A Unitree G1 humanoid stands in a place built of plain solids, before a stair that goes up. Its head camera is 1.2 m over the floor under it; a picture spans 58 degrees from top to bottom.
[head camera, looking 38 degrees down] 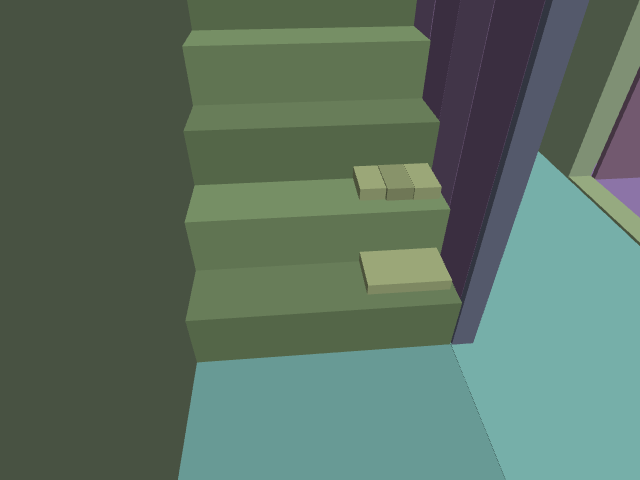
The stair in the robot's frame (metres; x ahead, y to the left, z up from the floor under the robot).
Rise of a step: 0.20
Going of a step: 0.23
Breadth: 0.86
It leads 5 degrees to the left of straight ahead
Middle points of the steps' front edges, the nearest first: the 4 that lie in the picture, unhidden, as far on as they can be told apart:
0.91 -0.02 0.20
1.14 0.00 0.41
1.37 0.02 0.61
1.59 0.04 0.82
